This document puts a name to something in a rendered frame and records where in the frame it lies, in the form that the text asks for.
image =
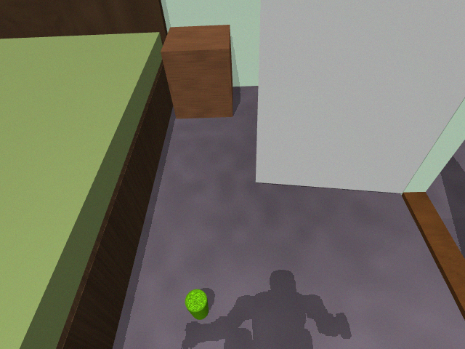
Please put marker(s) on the cup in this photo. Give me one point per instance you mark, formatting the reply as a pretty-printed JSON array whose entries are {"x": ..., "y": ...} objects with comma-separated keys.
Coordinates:
[{"x": 196, "y": 302}]

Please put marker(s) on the bed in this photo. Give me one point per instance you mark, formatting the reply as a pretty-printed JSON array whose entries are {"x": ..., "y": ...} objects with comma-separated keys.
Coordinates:
[{"x": 84, "y": 109}]

